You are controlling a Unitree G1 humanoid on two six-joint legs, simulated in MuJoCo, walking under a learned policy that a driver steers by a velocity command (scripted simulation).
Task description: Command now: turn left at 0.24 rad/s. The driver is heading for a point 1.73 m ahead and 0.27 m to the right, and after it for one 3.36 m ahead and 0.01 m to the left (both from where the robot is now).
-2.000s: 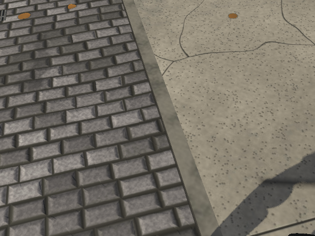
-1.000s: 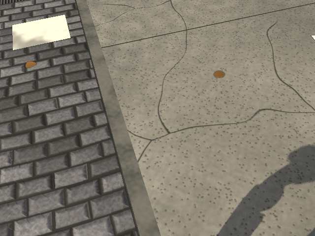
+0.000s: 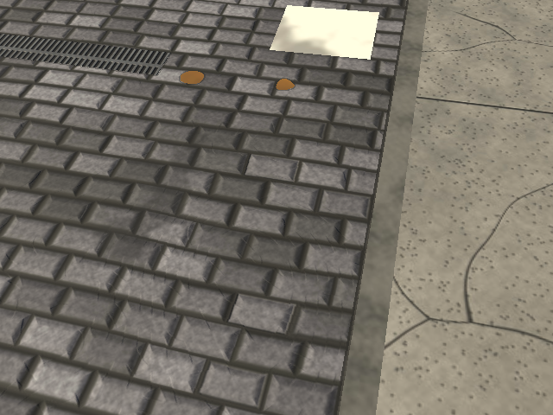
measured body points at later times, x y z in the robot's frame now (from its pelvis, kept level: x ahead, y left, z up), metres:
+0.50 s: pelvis +0.01 +0.03 +0.00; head +0.01 +0.04 +0.44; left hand +0.09 +0.31 -0.13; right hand +0.17 -0.20 -0.11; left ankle -0.01 +0.14 -0.74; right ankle +0.01 -0.13 -0.74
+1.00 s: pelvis +0.13 -0.02 +0.01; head +0.15 -0.04 +0.46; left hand +0.08 +0.24 -0.12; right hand +0.32 -0.27 -0.10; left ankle +0.23 +0.16 -0.67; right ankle +0.04 -0.10 -0.74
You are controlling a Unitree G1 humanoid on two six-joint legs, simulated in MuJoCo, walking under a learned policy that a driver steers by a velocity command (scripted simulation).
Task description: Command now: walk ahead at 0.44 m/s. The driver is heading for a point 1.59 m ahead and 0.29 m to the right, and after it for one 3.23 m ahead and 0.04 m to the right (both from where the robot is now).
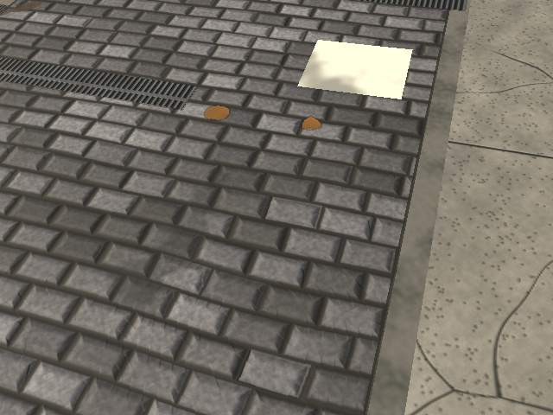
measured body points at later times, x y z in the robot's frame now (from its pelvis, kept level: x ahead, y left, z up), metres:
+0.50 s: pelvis +0.29 +0.05 +0.00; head +0.30 +0.05 +0.45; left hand +0.44 +0.32 -0.11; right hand +0.32 -0.23 -0.13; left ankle +0.28 +0.13 -0.75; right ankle +0.40 -0.13 -0.68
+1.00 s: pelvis +0.57 -0.03 +0.00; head +0.59 -0.04 +0.45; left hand +0.62 +0.24 -0.12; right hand +0.71 -0.30 -0.12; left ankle +0.66 +0.14 -0.67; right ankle +0.57 -0.11 -0.75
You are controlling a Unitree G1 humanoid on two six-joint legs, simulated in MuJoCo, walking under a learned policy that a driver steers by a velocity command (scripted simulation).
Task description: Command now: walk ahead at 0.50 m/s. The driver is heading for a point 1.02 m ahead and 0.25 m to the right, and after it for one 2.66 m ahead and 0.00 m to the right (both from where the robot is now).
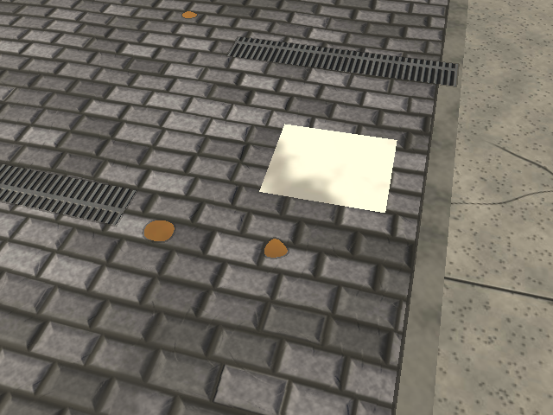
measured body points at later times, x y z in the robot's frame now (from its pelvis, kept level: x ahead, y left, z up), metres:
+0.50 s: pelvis +0.24 +0.07 -0.01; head +0.28 +0.08 +0.44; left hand +0.33 +0.34 -0.15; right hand +0.36 -0.20 -0.13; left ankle +0.31 +0.15 -0.75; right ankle +0.24 -0.09 -0.69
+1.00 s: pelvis +0.31 +0.01 +0.00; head +0.35 -0.03 +0.44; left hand +0.51 +0.26 -0.09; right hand +0.38 -0.31 -0.13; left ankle +0.34 +0.17 -0.67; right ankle +0.30 -0.07 -0.75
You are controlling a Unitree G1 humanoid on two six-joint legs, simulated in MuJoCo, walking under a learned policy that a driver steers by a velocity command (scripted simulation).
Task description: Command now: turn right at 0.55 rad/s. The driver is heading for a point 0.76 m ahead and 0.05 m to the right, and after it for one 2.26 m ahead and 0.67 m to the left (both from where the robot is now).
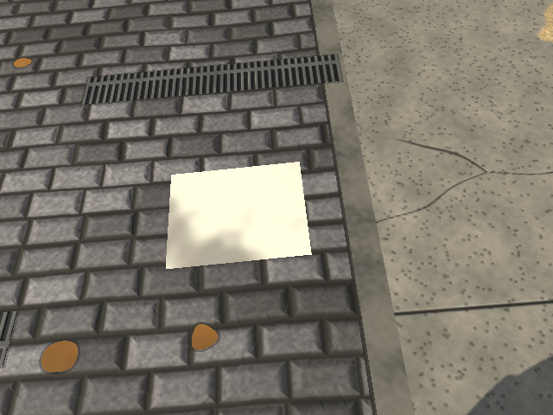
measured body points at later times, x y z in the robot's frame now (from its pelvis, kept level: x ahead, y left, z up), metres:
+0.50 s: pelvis +0.09 +0.02 +0.00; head +0.10 +0.04 +0.45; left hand +0.31 +0.24 -0.10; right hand +0.02 -0.26 -0.12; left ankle +0.05 +0.15 -0.75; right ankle +0.11 -0.14 -0.68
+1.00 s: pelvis +0.29 -0.10 +0.00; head +0.31 -0.11 +0.45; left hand +0.41 +0.16 -0.12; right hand +0.38 -0.40 -0.11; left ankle +0.48 +0.02 -0.68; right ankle +0.23 -0.18 -0.75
